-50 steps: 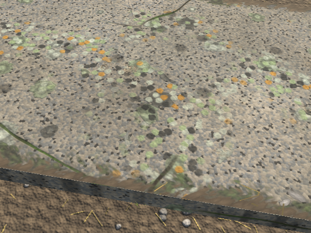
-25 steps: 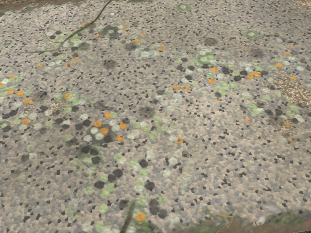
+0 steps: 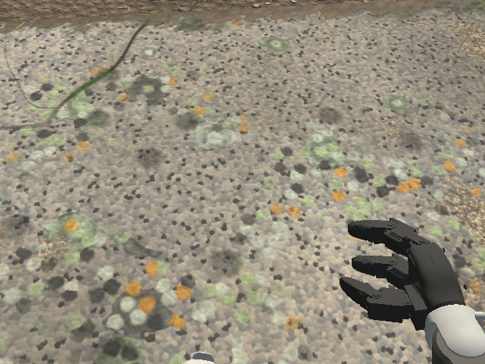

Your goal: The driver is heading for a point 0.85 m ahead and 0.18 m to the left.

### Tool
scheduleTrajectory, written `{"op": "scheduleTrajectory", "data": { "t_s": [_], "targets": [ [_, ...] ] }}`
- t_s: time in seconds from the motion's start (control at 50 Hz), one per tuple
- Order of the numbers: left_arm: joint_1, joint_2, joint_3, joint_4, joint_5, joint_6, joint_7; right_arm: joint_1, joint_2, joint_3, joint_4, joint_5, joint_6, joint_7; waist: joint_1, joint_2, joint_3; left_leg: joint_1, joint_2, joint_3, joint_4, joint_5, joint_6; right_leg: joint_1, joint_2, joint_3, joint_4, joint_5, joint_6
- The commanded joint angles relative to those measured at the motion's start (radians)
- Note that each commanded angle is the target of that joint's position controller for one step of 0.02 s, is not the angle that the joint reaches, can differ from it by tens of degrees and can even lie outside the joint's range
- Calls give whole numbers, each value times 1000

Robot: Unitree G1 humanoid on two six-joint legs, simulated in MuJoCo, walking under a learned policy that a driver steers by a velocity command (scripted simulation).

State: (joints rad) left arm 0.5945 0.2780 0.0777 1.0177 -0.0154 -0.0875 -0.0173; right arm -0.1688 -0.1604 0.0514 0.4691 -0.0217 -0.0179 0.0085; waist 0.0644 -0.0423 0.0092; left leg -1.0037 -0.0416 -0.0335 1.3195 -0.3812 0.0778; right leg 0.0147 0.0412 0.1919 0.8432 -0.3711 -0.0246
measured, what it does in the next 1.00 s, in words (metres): climbs, turning left: right foot, then left foot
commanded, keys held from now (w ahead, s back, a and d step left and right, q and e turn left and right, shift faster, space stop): w+q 0.58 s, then w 0.02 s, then w+e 0.40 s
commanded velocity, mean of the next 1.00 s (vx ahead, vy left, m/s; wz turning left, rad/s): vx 0.50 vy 0.00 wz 0.25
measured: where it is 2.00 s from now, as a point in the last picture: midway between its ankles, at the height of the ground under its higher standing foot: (153, 195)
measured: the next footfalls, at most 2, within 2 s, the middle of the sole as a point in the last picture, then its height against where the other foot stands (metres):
right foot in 0.60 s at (208, 313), level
left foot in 1.00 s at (102, 262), level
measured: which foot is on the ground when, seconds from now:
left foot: down 0.00-0.60, up 0.62-0.98, down 1.00-1.00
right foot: up 0.00-0.58, down 0.60-1.00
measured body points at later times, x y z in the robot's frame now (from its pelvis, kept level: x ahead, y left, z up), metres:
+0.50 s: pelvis +0.28 +0.11 +0.14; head +0.32 +0.15 +0.59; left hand +0.53 +0.35 +0.09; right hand +0.25 -0.18 +0.04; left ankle +0.13 +0.09 -0.60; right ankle +0.47 +0.05 -0.55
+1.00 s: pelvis +0.53 +0.25 +0.13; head +0.55 +0.26 +0.58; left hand +0.36 +0.47 +0.00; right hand +0.85 +0.15 +0.08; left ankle +0.57 +0.38 -0.60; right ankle +0.47 +0.09 -0.60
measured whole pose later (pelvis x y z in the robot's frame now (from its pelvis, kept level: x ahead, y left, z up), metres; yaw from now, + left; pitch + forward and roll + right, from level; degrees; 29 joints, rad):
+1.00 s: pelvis +0.53 +0.25 +0.13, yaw +18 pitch +3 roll -1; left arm 0.56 0.26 0.07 0.86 0.01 -0.06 -0.01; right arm -0.01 -0.22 0.01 0.60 -0.05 -0.07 0.01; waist 0.13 0.02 -0.01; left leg -0.43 0.00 -0.05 0.51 -0.16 0.00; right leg -0.11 0.09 0.16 0.50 -0.41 -0.04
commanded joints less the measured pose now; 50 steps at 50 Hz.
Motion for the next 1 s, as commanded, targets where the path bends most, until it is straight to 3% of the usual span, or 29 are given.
{"op": "scheduleTrajectory", "data": {
  "t_s": [0.02, 0.04, 0.06, 0.1, 0.12, 0.14, 0.16, 0.18, 0.2, 0.24, 0.28, 0.36, 0.48, 0.5, 0.54, 0.56, 0.58, 0.6, 0.62, 0.64, 0.66, 0.68, 0.72, 0.78, 0.84, 0.9, 0.96, 0.98, 1.0],
  "targets": [
    [27, 80, 18, -198, 50, -42, -38, 439, -338, -144, 181, 23, 40, -18, -54, 434, -367, 967, 270, -900, -823, 622, 163, -631, 91, -9, 909, 70, 9],
    [23, 50, 4, -199, 63, -23, -33, 326, -242, -126, 192, 27, 21, -7, 17, 239, -271, 842, 219, -855, -837, 372, 152, -656, 44, -87, 870, 128, 9],
    [-29, 12, -18, -212, 87, -1, -21, 268, -188, -119, 216, 24, 1, -5, 53, 150, -147, 700, 158, -759, -853, 177, 123, -682, 9, -97, 816, 128, 6],
    [-142, -19, -36, -258, 101, 36, 7, 276, -147, -124, 276, 16, -23, -1, 50, 135, -61, 544, 92, -615, -855, 58, 115, -726, -24, -89, 861, 122, -20],
    [-198, -22, -42, -297, 94, 44, 22, 312, -147, -127, 311, 20, -38, 1, 41, 167, -55, 524, 89, -582, -862, 126, 128, -765, -28, -96, 916, 99, -34],
    [-249, -43, -57, -340, 101, 45, 35, 345, -148, -128, 340, 24, -45, 0, 51, 141, -50, 508, 77, -514, -861, 198, 132, -795, -57, -89, 880, 92, -40],
    [-317, -35, -61, -365, 99, 45, 42, 386, -135, -125, 364, 26, -52, 0, 37, 86, -34, 504, 63, -449, -879, 233, 128, -826, -75, -94, 823, 78, -39],
    [-361, -15, -64, -393, 96, 44, 41, 391, -144, -126, 344, 23, -50, 1, 28, 13, -25, 477, 40, -402, -939, 221, 113, -772, -97, -117, 617, 67, -21],
    [-404, 16, -54, -397, 91, 38, 39, 407, -142, -124, 325, 24, -54, 0, -5, -28, -23, 507, 34, -389, -985, 374, 89, -733, -98, -155, 510, 150, -4],
    [-513, 16, -57, -445, 81, 41, 30, 508, -174, -135, 336, 31, -62, -7, -63, -6, -22, 609, 64, -410, -1045, 633, 53, -753, -89, -193, 348, 236, 27],
    [-610, -13, -70, -470, 76, 46, 15, 630, -181, -143, 359, 44, -55, -23, -128, 27, -36, 795, 65, -394, -1053, 728, 14, -811, -67, -204, 180, 313, 36],
    [-715, -7, -79, -481, 60, 55, -11, 773, -182, -149, 369, 32, -24, -41, -184, 92, -50, 1036, 63, -406, -1038, 799, -42, -855, -3, -208, -9, 381, 36],
    [-888, 23, -91, -521, 50, 39, -17, 844, -177, -153, 386, 10, -24, -59, -216, 127, -13, 1201, 83, -480, -981, 995, -49, -826, 55, -213, -211, 325, -3],
    [-871, 26, -90, -515, 48, 33, -13, 826, -182, -156, 387, 10, -24, -60, -199, 125, -25, 1183, 65, -465, -940, 1100, -64, -735, 77, -220, -269, 315, -18],
    [-732, 49, -77, -471, 34, 21, 8, 762, -197, -158, 376, 11, -33, -63, -128, 139, -81, 1014, 35, -470, -811, 1272, -118, -372, 110, -200, -361, 309, -47],
    [-587, 84, -60, -434, 26, 10, 23, 715, -210, -161, 367, 15, -47, -58, -56, 144, -119, 927, 33, -493, -693, 1252, -127, -180, 52, -141, -407, 349, -75],
    [-399, 118, -41, -393, 31, -8, 39, 656, -213, -162, 343, 26, -66, -48, 44, 97, -199, 782, 20, -460, -503, 974, -124, 91, -81, -44, -426, 394, -120],
    [-276, 172, -22, -373, 41, -9, 58, 661, -157, -150, 311, 37, -79, -42, 59, -87, -307, 620, -57, -289, -264, 93, -110, 328, -355, 159, -336, 625, -217],
    [-241, 173, -11, -370, 39, 12, 56, 762, -191, -151, 308, 43, -62, -47, 14, -156, -402, 473, -122, -171, -48, -263, -121, 418, -504, 472, -317, 721, -380],
    [-271, 116, -6, -369, 38, 17, 50, 806, -208, -148, 354, 10, -44, -44, -14, -23, -345, 426, -47, -150, 65, -132, -104, 297, -482, 523, -382, 515, -431],
    [-349, 44, -18, -379, 45, 10, 47, 684, -200, -141, 334, -9, -39, -29, -20, 51, -209, 362, -47, -131, 82, -40, -84, 146, -405, 477, -479, 316, -411],
    [-377, 10, -27, -369, 46, 0, 43, 563, -196, -140, 294, -22, -42, -13, -38, 98, -82, 336, -33, -130, 32, -3, -67, 11, -334, 371, -541, 289, -363],
    [-324, 37, -21, -314, 36, -17, 37, 483, -168, -129, 247, -34, -37, 7, -69, 61, -9, 336, -1, -91, -64, -11, -71, -94, -252, 242, -580, 466, -308],
    [-266, 60, -12, -268, 21, -28, 26, 446, -122, -105, 207, -44, -33, 21, -96, -14, -24, 370, 40, -27, -272, 0, -93, -144, -179, 154, -589, 584, -255],
    [-250, 98, 1, -256, 28, -7, 26, 306, -81, -69, 146, -25, -33, 37, -77, -67, 1, 566, 33, 41, -569, 113, -113, -339, -110, 67, -625, 521, -202],
    [-194, 134, 16, -253, 27, 5, 11, 245, -133, -74, 121, -2, -34, 23, -54, -75, -15, 698, 15, 41, -673, 256, -112, -361, -141, 122, -618, 456, -161],
    [-150, 141, 20, -245, 24, 11, 11, 302, -188, -94, 132, -17, -51, -3, -91, -11, -45, 884, 2, 24, -818, 241, -85, -351, -115, 141, -465, 410, -109],
    [-147, 129, 18, -247, 21, 6, 9, 379, -226, -107, 141, -28, -62, -17, -134, 23, -89, 1005, 61, -33, -848, 200, -58, -394, -69, 106, -319, 387, -82],
    [-166, 67, 2, -285, 9, -2, 6, 526, -301, -124, 140, -53, -68, -34, -204, 156, -207, 1180, 311, -269, -907, 29, 0, -497, -17, 12, -55, 158, -49]
  ]
}}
